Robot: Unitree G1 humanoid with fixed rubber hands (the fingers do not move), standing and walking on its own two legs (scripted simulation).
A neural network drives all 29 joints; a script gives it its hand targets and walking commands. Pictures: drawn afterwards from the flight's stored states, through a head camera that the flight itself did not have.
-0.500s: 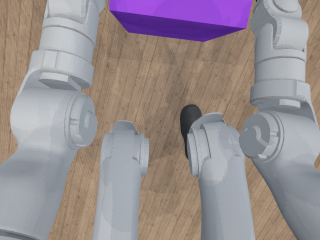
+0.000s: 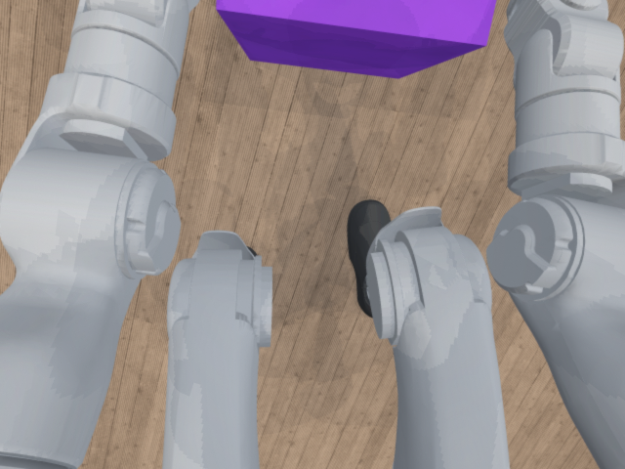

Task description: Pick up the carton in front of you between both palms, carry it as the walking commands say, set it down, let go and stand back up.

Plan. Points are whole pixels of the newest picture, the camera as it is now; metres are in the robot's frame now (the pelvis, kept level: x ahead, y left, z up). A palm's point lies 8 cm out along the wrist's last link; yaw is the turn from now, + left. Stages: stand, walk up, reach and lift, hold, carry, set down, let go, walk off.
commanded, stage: set down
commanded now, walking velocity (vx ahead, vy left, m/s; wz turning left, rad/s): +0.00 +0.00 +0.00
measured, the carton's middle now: out of the picture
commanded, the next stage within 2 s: let go in 1.92 s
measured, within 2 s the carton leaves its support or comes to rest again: neither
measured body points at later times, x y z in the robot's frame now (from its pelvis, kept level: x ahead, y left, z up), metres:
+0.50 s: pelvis +0.00 +0.00 -0.01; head +0.38 +0.00 +0.20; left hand +0.59 +0.06 -0.20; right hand +0.53 -0.25 -0.19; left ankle +0.08 +0.10 -0.35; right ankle +0.12 -0.13 -0.35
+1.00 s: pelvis -0.01 -0.01 -0.02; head +0.38 -0.02 +0.20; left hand +0.62 +0.11 -0.18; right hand +0.55 -0.27 -0.18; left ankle +0.08 +0.10 -0.35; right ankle +0.12 -0.13 -0.35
